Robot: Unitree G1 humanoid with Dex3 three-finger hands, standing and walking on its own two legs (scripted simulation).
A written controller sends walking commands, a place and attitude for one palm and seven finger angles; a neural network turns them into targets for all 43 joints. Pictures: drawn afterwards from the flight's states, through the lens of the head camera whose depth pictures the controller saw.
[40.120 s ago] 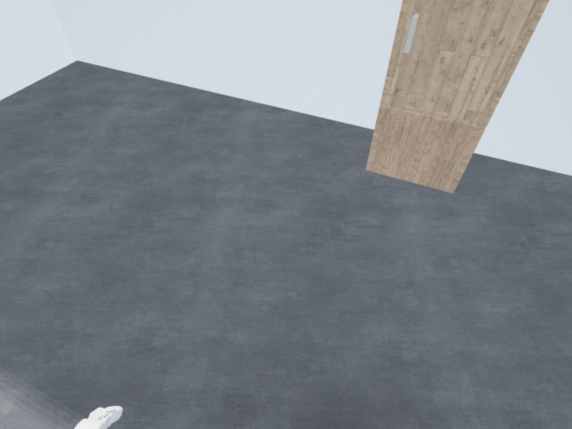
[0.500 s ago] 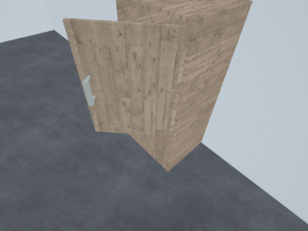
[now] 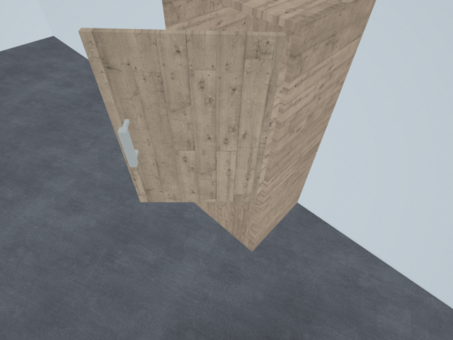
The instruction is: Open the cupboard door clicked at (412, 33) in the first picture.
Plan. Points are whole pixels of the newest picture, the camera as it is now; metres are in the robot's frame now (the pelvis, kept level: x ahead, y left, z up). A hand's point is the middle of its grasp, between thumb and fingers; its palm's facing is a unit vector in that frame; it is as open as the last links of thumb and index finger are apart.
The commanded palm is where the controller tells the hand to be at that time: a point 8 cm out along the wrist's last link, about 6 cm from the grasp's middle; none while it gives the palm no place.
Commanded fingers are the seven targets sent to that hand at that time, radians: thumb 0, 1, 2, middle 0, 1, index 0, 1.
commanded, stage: shuffle to correct the standing spot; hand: left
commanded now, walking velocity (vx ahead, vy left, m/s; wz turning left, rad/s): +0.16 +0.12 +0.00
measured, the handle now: (130, 143) +0.59 +0.28 -0.04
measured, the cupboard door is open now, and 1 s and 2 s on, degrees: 44 44 44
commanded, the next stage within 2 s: come to a stop and stand still in 0.16 s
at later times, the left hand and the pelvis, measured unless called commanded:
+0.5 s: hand out of the picture +0.08 +0.26 -0.20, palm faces +0.10 -0.97 -0.20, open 7.3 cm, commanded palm none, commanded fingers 0.00 0.90 0.90 -0.20 -0.30 -0.20 -0.30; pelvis +0.08 +0.07 -0.02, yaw +1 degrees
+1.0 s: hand out of the picture +0.10 +0.24 -0.18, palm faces +0.05 -0.98 -0.19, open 7.3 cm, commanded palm none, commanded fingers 0.00 0.90 0.90 -0.20 -0.30 -0.20 -0.30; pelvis +0.05 +0.06 -0.01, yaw +0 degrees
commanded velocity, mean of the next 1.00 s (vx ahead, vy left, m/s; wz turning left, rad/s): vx -0.02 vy -0.04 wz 0.00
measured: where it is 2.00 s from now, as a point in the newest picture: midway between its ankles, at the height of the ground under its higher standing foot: outside the picture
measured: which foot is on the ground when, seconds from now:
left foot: down 0.00-0.18, up 0.20-0.42, down 0.44-0.76, up 0.78-1.00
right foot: up 0.00-0.14, down 0.16-0.44, up 0.46-0.74, down 0.76-1.00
